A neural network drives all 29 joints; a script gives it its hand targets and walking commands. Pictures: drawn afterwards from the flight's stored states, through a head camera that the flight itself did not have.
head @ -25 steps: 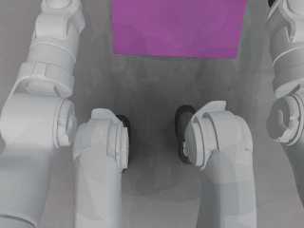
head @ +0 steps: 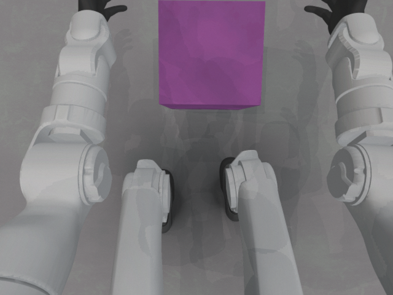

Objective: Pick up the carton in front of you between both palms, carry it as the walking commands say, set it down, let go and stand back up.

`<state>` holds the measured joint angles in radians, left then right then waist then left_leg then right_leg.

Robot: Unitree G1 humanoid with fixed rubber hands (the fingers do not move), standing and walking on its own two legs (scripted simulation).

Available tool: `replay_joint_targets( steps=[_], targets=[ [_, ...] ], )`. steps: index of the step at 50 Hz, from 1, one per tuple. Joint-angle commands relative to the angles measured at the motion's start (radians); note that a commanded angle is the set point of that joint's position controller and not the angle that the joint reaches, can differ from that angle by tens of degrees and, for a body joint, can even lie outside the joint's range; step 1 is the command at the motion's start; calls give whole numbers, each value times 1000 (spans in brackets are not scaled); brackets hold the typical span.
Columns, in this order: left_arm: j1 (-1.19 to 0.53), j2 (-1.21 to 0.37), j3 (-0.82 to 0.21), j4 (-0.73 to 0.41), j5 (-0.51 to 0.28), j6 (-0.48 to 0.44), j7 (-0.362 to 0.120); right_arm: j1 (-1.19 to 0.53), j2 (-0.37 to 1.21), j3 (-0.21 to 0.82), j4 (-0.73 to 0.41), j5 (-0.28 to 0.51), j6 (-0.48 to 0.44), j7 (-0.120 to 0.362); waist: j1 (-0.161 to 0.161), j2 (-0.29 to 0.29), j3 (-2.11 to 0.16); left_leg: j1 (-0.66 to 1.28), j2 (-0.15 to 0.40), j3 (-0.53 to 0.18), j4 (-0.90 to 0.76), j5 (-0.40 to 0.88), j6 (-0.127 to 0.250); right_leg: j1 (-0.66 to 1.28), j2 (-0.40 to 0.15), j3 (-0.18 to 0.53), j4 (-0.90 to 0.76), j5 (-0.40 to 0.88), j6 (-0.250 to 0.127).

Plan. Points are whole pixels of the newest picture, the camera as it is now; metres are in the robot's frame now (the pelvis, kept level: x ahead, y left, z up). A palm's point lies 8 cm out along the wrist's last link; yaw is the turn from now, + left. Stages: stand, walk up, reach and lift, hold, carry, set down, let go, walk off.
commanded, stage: set down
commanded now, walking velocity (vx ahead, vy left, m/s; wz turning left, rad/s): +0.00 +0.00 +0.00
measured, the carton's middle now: (207, 67) +0.51 -0.06 -0.34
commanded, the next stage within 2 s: let go in 0.52 s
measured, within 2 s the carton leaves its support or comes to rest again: neither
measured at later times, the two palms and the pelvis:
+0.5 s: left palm out of the picture +0.56 +0.13 +0.04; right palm out of the picture +0.52 -0.27 +0.04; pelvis +0.03 +0.00 +0.14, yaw -1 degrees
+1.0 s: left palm out of the picture +0.44 +0.17 +0.15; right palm out of the picture +0.41 -0.27 +0.15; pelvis +0.09 -0.01 +0.25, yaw -2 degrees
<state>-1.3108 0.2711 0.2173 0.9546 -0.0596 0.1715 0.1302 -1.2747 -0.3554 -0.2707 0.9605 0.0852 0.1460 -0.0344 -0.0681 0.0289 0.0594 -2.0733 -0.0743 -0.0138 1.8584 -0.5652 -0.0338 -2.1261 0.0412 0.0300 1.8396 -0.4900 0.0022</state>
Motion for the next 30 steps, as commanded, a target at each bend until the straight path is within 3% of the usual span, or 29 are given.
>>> replay_joint_targets(
  steps=[1, 10, 25, 30],
  targets=[
    [-243, 102, 0, -157, -2, -5, 0, -222, -143, -19, -146, -3, -5, 5, -35, -15, -1154, 481, -36, 95, -215, 201, -3, 775, 19, -85, -211, 341, 31],
    [-154, 83, 1, -248, 9, 25, -11, -139, -142, -33, -223, -2, 23, 34, -29, -7, -1232, 613, -42, 90, -375, 299, -8, 935, 28, -81, -361, 457, 32],
    [-28, 30, 42, -222, 64, -11, -48, -34, -90, -85, -184, -74, -20, 79, -18, -14, -1101, 813, -22, 46, -700, 384, -18, 1103, 22, -59, -669, 518, 30],
    [74, 5, 64, -214, 116, -19, -50, 62, -73, -93, -175, -126, -32, 94, -9, -8, -1099, 922, -15, 38, -796, 425, -22, 1185, 18, -55, -764, 538, 27]
  ],
)
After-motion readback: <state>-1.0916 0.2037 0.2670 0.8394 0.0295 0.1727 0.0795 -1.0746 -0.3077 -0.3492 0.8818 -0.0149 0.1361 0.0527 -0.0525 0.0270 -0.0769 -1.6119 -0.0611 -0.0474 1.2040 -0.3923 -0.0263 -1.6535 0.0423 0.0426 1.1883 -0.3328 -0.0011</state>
